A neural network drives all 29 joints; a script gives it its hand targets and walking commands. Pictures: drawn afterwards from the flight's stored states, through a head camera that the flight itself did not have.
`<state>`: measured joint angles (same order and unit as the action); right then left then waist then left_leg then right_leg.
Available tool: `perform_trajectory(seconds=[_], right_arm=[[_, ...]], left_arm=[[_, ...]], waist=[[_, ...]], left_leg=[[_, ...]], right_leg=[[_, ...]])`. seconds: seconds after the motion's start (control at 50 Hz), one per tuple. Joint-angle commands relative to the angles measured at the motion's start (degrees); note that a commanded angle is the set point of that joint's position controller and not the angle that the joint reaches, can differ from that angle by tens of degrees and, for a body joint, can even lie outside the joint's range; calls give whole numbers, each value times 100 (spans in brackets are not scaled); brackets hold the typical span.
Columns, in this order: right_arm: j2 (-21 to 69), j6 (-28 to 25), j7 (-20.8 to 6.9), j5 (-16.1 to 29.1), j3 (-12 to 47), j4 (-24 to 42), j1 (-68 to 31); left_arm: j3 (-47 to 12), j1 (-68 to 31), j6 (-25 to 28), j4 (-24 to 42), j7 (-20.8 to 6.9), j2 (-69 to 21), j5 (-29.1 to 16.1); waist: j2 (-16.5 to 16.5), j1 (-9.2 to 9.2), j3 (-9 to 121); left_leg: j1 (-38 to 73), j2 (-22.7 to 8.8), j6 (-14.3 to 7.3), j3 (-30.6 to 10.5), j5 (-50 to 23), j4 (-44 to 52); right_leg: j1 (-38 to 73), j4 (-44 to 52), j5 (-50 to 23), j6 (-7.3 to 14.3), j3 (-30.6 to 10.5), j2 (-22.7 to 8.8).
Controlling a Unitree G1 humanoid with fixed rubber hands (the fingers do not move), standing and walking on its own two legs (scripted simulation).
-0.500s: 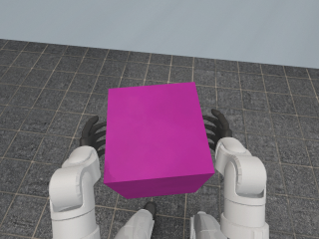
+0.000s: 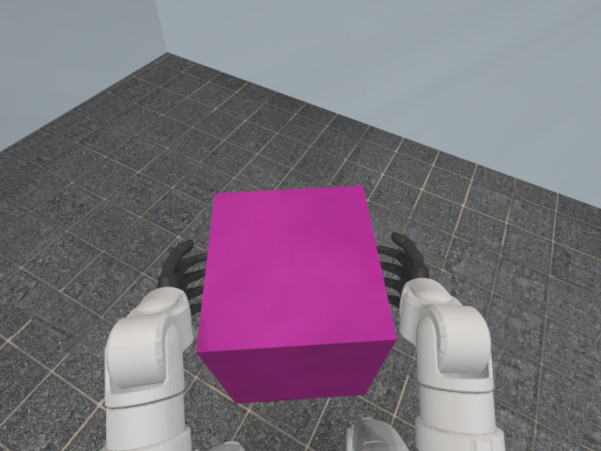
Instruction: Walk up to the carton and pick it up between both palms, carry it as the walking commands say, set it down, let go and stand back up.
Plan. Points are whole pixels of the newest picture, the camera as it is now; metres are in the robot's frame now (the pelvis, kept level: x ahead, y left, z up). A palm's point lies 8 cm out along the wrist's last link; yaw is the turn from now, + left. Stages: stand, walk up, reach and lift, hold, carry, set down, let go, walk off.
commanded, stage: carry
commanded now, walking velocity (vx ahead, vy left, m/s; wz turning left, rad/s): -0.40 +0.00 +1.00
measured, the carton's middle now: (295, 301) +0.31 -0.01 -0.01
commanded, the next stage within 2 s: none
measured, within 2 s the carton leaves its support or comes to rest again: neither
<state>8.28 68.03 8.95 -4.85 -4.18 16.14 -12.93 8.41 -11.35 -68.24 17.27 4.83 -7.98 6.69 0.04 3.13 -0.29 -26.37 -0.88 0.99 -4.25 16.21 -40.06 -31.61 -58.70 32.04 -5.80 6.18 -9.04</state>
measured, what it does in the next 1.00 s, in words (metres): walks backwards, turning left: right foot, then left foot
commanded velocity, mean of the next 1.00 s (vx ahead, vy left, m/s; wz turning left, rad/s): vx -0.10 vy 0.00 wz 0.24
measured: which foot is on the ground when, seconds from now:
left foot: down 0.00-0.26, up 0.28-0.50, down 0.52-0.88, up 0.90-1.00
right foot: up 0.00-0.24, down 0.26-0.54, up 0.56-0.84, down 0.86-1.00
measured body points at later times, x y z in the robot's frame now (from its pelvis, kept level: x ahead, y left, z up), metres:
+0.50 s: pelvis -0.20 +0.03 +0.01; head -0.18 +0.03 +0.46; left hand +0.02 +0.27 +0.10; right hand +0.13 +0.00 +0.10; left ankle -0.28 +0.18 -0.70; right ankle -0.10 -0.09 -0.72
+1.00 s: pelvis -0.32 +0.01 +0.02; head -0.33 -0.03 +0.46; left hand -0.15 +0.27 +0.10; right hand +0.00 +0.01 +0.09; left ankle -0.34 +0.16 -0.70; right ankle -0.28 -0.07 -0.72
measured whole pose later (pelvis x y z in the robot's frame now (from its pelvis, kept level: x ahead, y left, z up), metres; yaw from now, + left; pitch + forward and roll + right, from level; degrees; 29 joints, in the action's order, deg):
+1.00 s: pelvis -0.32 +0.01 +0.02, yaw +30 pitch +2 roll +2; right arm 7.7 67.6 5.8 -8.5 -5.0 15.0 -9.9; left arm 6.0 -10.4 -68.6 12.8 9.6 -7.9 2.2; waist 1.8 0.4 6.5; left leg -25.0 -0.2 1.7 1.3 17.1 -37.9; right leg -16.8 -32.2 17.5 2.1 6.7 -3.3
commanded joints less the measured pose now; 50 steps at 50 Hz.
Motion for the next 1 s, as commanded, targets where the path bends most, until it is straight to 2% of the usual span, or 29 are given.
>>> perform_trajectory(seconds=[0.0, 0.02, 0.08, 0.12, 0.16, 0.18, 0.2, 0.22, 0.24, 0.26, 0.28, 0.32, 0.4, 0.42, 0.44, 0.46, 0.48, 0.5, 0.52, 0.54, 0.6, 0.66, 0.7, 0.78, 0.82, 0.84, 0.86, 0.92, 0.98], right_arm=[[5492, -172, -1908, 2429, 3883, 1030, -3316], [5587, -218, -1863, 2409, 3907, 1127, -3154], [5616, -319, -1640, 2044, 3682, 1151, -2355], [5368, -268, -1529, 1711, 3557, 995, -1695], [5223, -217, -1483, 1558, 3585, 1013, -1587], [5173, -152, -1495, 1528, 3574, 749, -1559], [4915, -62, -1524, 1560, 3545, 719, -1390], [5029, -56, -1552, 1614, 3710, 847, -1998], [4900, -57, -1582, 1573, 3606, 492, -1807], [5201, -158, -1578, 1653, 3699, 500, -2139], [5276, -201, -1577, 1692, 3778, 364, -2009], [5540, -308, -1627, 2175, 4048, 905, -2852], [5351, -130, -1682, 2672, 4232, 1126, -3126], [5252, -29, -1700, 2594, 4162, 667, -2563], [5176, 49, -1751, 2520, 4173, 386, -2559], [5140, 53, -1807, 2486, 4188, 358, -2448], [5046, 94, -1840, 2525, 4187, 198, -2227], [5076, 95, -1876, 2504, 4137, 71, -2121], [5127, 147, -1916, 2501, 4106, -1, -2195], [5146, 91, -1924, 2355, 3949, -141, -2290], [5409, -88, -1857, 2259, 3820, 315, -3017], [5674, -219, -1735, 2080, 3674, 474, -2950], [5824, -183, -1618, 1868, 3523, 61, -2401], [5770, -186, -1432, 1589, 3489, -49, -1787], [5762, -189, -1440, 1620, 3603, -55, -2131], [5632, -217, -1440, 1581, 3606, -44, -2091], [5709, -246, -1458, 1668, 3654, -49, -2306], [5769, -200, -1583, 2081, 4045, 115, -2646], [5714, -99, -1701, 2383, 4237, 291, -3015]], left_arm=[[-4782, -3587, 231, 1096, -1287, -5850, -2775], [-4853, -3671, 288, 1366, -1296, -5866, -2930], [-4854, -3449, 327, 1793, -1372, -5673, -3188], [-4832, -2850, 242, 1491, -1419, -5456, -3153], [-4745, -2149, 140, 983, -1499, -5388, -3012], [-4702, -2125, 115, 844, -1471, -5346, -2874], [-4691, -2125, 105, 709, -1472, -5472, -2836], [-4490, -2272, 81, 557, -1496, -5477, -2709], [-4406, -2063, 4, 337, -1512, -5399, -2598], [-4481, -2463, -8, 458, -1595, -5380, -2815], [-4560, -2727, 83, 789, -1655, -5322, -2867], [-4727, -3227, 212, 1422, -1576, -5398, -2909], [-4366, -2855, 81, 1255, -1337, -5187, -2549], [-4103, -2314, 31, 800, -1271, -4991, -2313], [-3859, -1951, -14, 443, -1264, -4733, -2028], [-3812, -1869, -49, 213, -1273, -4666, -1932], [-3700, -1623, -76, -47, -1257, -4700, -1835], [-3812, -1618, -117, -80, -1282, -4761, -1835], [-3886, -1880, -109, -169, -1293, -5017, -1905], [-4115, -2384, -60, 59, -1367, -5072, -2045], [-4510, -3563, 81, 534, -1488, -5467, -2565], [-4635, -3723, 148, 770, -1503, -5576, -2931], [-4608, -3873, 111, 1004, -1553, -5495, -3126], [-4524, -3359, 47, 774, -1639, -5365, -3238], [-4515, -3416, 69, 665, -1678, -5302, -3140], [-4378, -3017, 40, 281, -1692, -5332, -2988], [-4371, -2915, 8, 213, -1726, -5355, -2922], [-4318, -3162, 81, 356, -1628, -5434, -2764], [-4068, -2947, 37, 197, -1524, -5319, -2484]], waist=[[1453, -234, 2590], [1301, -216, 2718], [889, -163, 2873], [1313, -163, 2836], [1129, -299, 2926], [480, -420, 2815], [-1927, -277, 2706], [-2597, -242, 2091], [-1541, -213, 1491], [-677, -180, 1931], [-453, -195, 1836], [-406, -162, 1822], [-799, -381, 1912], [-933, -313, 2086], [-632, -313, 2032], [-222, -272, 2190], [813, -252, 2179], [2043, -262, 2093], [1653, -324, 1930], [1186, -206, 2045], [972, -224, 1872], [1198, -212, 2091], [1311, -205, 2258], [598, -278, 2819], [-1178, -252, 2336], [-1340, -266, 2010], [-1009, -277, 1724], [-680, -316, 1708], [-695, -303, 1600]], left_leg=[[1963, -881, -387, -1240, -3815, 1321], [2158, -838, -355, -1072, -3379, 1405], [1997, -517, 47, -1587, -1286, 2302], [1668, -537, 242, -2009, -604, 2964], [980, -125, 701, -1442, -146, 3338], [497, 413, 1018, -881, 288, 2879], [727, 1156, 678, -57, 584, -229], [-107, 741, 612, 207, 1214, -2378], [-512, 495, 532, 195, 1329, -3405], [-763, 174, 508, 30, 845, -3402], [-837, 182, 384, 38, 637, -3537], [-301, 106, 347, 176, 280, -2864], [143, 220, 369, 827, 948, -8], [686, 145, 348, 878, 375, 1126], [1068, 214, 355, 920, -58, 1559], [1487, -242, 246, 221, -1418, 1567], [2189, -927, -27, -798, -3663, 1355], [2424, -1763, -450, -1922, -5998, 1194], [2224, -1863, -597, -1575, -6506, 1163], [1967, -1812, -834, -1182, -5798, 1109], [1523, -1317, -703, -840, -3012, 1558], [1273, -1063, -527, -494, 129, 2171], [1159, -1023, -471, -531, 413, 2373], [1506, -827, -301, -493, 520, 1853], [228, -6, 64, 266, 69, 459], [-52, 20, 103, 346, 353, -32], [-139, -45, 98, 315, 395, -288], [321, -67, 87, 562, 213, 216], [585, -48, 119, 655, -398, 1158]], right_leg=[[-251, -821, -679, 56, -623, 355], [-244, -573, -842, 49, -524, 460], [565, 607, -773, 216, -272, 1024], [1250, 1501, -496, 286, -225, 1291], [2950, 3280, -300, 525, 19, 1459], [3508, 4456, -353, 726, -613, 791], [2266, 4404, -806, 1311, -2443, -1081], [1659, 4019, -3093, 1973, -2436, -2213], [1417, 3894, -4405, 2056, -1868, -2241], [2049, 3584, -4722, 1828, -1263, -1885], [1918, 3488, -4868, 1599, -873, -1420], [1709, 3585, -3482, 935, -180, -737], [2462, 2897, -3502, 943, -55, -705], [2416, 2598, -3462, 865, -11, -803], [2142, 2342, -3499, 770, 14, -708], [1764, 1871, -3372, 492, 129, -685], [846, 1209, -2321, 169, 199, -378], [-141, 432, 293, -114, 310, 211], [-271, -87, 268, 4, -51, 155], [-301, -280, 352, 99, -211, 156], [-139, -636, -189, 268, -183, 320], [192, -84, -914, 306, -203, 460], [753, 646, -785, 298, -43, 642], [2179, 3579, -1056, 485, -139, 692], [2375, 4188, -1031, 963, -2311, -1056], [2035, 4205, -1364, 1181, -2169, -1390], [2005, 4065, -1989, 1131, -1561, -1287], [1909, 3489, -3926, 962, -733, -565], [1906, 3399, -3151, 926, -373, -386]])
